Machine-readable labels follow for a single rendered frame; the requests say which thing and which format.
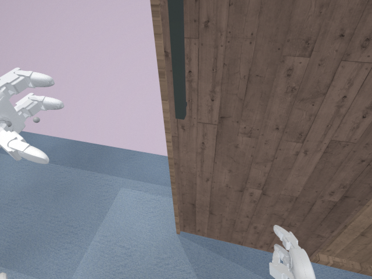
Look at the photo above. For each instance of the robot right hand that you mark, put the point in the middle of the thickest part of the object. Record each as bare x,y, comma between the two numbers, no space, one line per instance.
296,263

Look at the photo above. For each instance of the wardrobe door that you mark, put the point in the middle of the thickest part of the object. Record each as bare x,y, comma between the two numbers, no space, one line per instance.
278,129
354,241

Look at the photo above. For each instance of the handle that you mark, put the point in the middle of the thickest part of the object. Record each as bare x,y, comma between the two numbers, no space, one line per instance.
176,24

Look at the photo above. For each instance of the robot left hand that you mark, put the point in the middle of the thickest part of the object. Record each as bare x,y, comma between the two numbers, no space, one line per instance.
14,82

